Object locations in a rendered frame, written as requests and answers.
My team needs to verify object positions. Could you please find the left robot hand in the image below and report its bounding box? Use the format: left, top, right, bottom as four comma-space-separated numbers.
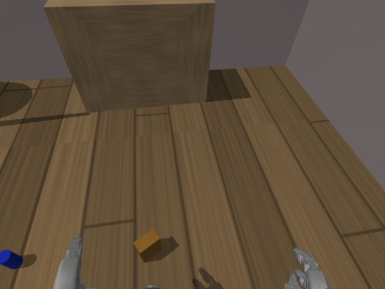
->
53, 235, 97, 289

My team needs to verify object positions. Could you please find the right robot hand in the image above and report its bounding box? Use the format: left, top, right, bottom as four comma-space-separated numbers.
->
285, 248, 330, 289

